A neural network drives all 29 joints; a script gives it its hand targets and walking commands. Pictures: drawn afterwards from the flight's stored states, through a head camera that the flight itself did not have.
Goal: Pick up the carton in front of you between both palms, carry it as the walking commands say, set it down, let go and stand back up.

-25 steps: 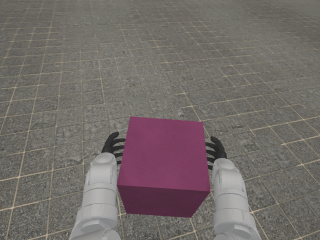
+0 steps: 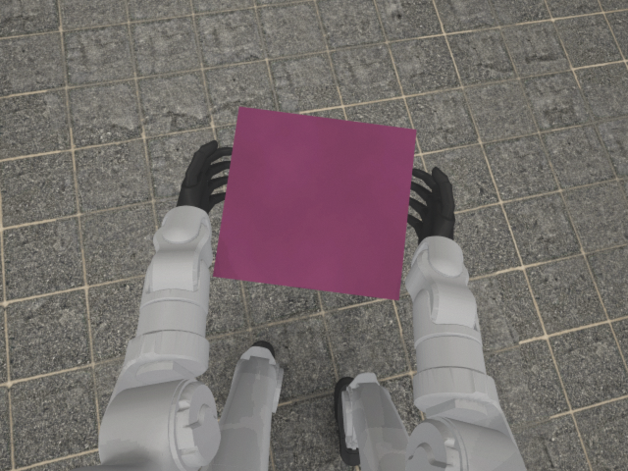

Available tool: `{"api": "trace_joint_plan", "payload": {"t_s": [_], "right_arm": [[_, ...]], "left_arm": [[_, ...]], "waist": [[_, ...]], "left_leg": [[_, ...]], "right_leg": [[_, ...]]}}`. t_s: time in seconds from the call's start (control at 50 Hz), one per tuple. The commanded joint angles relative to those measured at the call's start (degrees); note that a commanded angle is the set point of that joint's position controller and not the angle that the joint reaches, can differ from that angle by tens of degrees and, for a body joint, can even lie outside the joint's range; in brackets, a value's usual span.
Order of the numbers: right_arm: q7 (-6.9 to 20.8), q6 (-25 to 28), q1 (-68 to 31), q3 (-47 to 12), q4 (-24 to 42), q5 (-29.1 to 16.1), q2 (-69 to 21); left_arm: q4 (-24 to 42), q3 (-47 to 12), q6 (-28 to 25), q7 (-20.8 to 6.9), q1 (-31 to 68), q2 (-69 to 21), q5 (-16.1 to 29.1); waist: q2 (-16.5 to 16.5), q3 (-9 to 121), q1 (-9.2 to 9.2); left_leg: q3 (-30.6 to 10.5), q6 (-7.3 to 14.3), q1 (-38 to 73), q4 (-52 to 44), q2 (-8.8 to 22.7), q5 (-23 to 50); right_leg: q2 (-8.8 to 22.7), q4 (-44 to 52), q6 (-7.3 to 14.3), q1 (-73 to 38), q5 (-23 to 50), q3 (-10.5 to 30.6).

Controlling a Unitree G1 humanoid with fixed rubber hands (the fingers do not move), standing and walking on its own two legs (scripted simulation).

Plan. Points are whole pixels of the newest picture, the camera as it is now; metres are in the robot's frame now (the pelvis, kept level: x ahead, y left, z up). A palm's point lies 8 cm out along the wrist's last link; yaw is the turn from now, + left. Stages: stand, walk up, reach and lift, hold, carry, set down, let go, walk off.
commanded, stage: set down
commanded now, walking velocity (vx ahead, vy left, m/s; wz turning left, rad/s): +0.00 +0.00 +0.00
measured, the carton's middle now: (315, 217) +0.44 +0.05 -0.16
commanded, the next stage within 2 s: none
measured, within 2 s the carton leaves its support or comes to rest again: rests again in 1.54 s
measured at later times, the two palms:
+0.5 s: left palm (210, 205) +0.46 +0.22 -0.24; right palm (388, 226) +0.46 -0.08 -0.22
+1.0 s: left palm (217, 211) +0.49 +0.24 -0.39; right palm (360, 227) +0.50 -0.06 -0.38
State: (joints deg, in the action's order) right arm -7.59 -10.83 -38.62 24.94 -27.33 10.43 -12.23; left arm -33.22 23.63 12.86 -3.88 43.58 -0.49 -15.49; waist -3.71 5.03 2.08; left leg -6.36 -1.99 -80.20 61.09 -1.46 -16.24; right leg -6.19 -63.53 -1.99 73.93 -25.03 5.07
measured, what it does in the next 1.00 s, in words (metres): lowers itself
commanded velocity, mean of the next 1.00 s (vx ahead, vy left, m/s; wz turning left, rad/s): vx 0.00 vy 0.00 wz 0.00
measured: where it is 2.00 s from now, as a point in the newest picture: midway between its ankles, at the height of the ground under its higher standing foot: (299, 417)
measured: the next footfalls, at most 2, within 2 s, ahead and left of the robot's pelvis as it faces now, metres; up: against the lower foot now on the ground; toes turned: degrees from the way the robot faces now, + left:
none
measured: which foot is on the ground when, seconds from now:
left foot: down 0.00-1.00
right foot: down 0.00-1.00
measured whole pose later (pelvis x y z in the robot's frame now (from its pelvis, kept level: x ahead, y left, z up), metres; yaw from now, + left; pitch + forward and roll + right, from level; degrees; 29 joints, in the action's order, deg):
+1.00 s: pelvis -0.04 +0.01 -0.23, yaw -6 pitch +44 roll -7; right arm -13.3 -14.4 -77.4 25.5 -43.3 4.4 0.0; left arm -49.2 19.1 17.9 -1.1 81.1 17.2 -9.5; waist -5.1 -11.8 5.5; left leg -8.6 -3.6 -127.8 110.5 -5.3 -26.2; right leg -11.9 -112.6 -6.3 119.5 -38.1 2.5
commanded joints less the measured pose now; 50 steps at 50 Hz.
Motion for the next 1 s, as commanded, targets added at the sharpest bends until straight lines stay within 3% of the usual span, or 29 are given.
{"api": "trace_joint_plan", "payload": {"t_s": [0.0,0.16,0.26,0.4,0.72,0.98], "right_arm": [[14.13,-1.64,-34.36,-32.2,-4.59,-3.07,-48.8],[14.53,-2.33,-44.16,-27.16,-7.86,-3.16,-45.94],[13.8,-2.17,-49.44,-26.92,-8.14,-4.76,-44.34],[12.75,-2.83,-56.43,-26.97,-8.44,-7.15,-42.52],[9.21,-2.79,-69.28,-23.28,-12.1,-8.1,-37.13],[7.14,-2.02,-79.44,-25.31,-13.17,-12.67,-31.43]], "left_arm": [[-4.96,-28.06,1.27,-13.11,27.3,-49.63,3.44],[-8.28,-25.98,3.04,-11.98,35.05,-49.87,3.64],[-7.62,-27.59,3.29,-10.49,40.38,-49.12,5.63],[-7.53,-28.64,4.15,-8.87,46.59,-46.95,7.79],[-11.77,-24.4,3.87,-9.62,57.71,-37.44,9.76],[-12.94,-25.06,2.9,-10.97,67.56,-28.83,14.03]], "waist": [[3.14,47.4,2.42],[5.66,51.94,2.03],[7.43,57.7,1.67],[8.9,62.28,2.58],[6.24,58.72,4.98],[5.08,56.09,7.35]], "left_leg": [[7.45,1.86,34.86,2.6,-5.68,13.46],[6.73,0.75,30.62,10.4,-5.73,12.49],[6.54,-0.17,29.88,15.67,-5.83,12.97],[6.97,-0.89,27.89,21.81,-5.93,12.07],[9.19,-0.8,12.65,34.66,-5.17,11.05],[10.16,-0.45,7.48,45.02,-3.34,13.87]], "right_leg": [[-4.66,3.79,-2.17,-5.03,9.33,-5.45],[-6.06,-5.94,-1.69,10.43,4.93,-7.79],[-6.77,-12.04,-1.67,17.12,3.6,-8.85],[-7.46,-19.31,-1.8,23.35,1.4,-10.02],[-8.0,-31.72,-1.94,27.56,0.68,-11.3],[-7.3,-41.59,-1.9,26.66,2.54,-12.09]]}}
